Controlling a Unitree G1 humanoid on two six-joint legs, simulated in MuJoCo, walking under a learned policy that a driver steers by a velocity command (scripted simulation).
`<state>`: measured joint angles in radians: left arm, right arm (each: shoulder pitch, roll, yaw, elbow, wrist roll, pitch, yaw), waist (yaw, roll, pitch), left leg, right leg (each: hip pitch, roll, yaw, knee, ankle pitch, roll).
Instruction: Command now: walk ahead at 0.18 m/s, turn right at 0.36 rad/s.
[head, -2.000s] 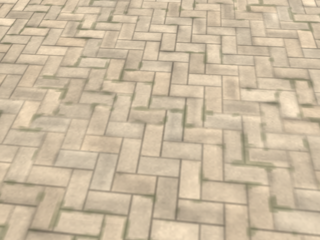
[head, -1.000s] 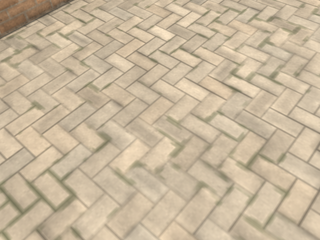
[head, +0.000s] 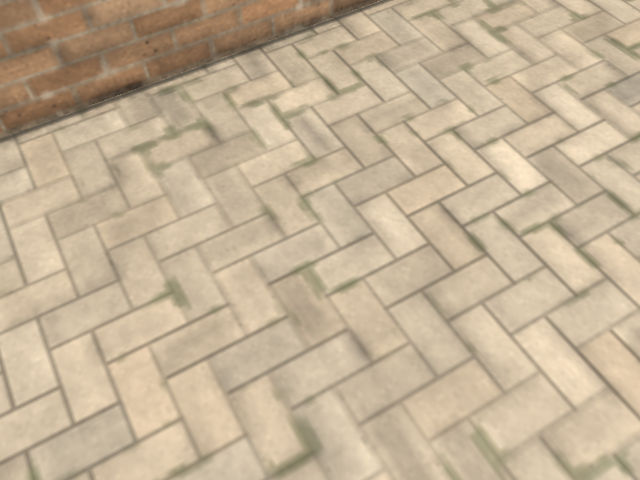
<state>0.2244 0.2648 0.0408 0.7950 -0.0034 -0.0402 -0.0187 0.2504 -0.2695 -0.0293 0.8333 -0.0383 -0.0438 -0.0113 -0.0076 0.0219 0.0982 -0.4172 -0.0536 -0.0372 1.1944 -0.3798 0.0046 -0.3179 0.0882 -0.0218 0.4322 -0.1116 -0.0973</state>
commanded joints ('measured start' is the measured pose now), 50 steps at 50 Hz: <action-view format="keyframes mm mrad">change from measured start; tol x16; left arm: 1 56 142 37 -31 3 -6 2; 41 -19 103 38 -132 5 113 -23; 44 52 353 92 -143 25 78 -2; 50 -42 177 51 -142 3 85 19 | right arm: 1 115 -75 -15 -39 -3 28 2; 13 -136 -82 -7 -117 25 58 -23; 50 -18 -149 -55 -131 7 84 0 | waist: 1 -35 -59 -166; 18 -13 -154 -135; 21 45 215 -135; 23 50 47 -130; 41 19 146 -146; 44 39 -338 -103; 50 -2 -144 -117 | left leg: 1 -34 42 -14 -46 16 -33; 13 -68 23 -39 -398 46 -51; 18 163 -1 -51 -770 84 -5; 20 367 336 -340 -967 269 81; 22 318 454 -420 -896 678 259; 27 333 252 -84 -851 753 173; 41 272 333 41 -724 527 140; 44 -199 41 157 -266 -265 -42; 50 -127 75 5 -113 10 -44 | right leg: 1 129 -264 254 -106 768 -177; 11 96 -209 406 -115 131 -108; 18 103 -173 530 4 241 -47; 21 -205 102 122 442 -536 87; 27 -208 -10 76 724 -324 159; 39 -4 -64 -42 284 -345 104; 42 186 -48 -30 -35 -121 63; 43 291 -224 239 -169 -62 27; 44 274 -481 576 -151 346 -126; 50 214 -243 308 -114 324 -110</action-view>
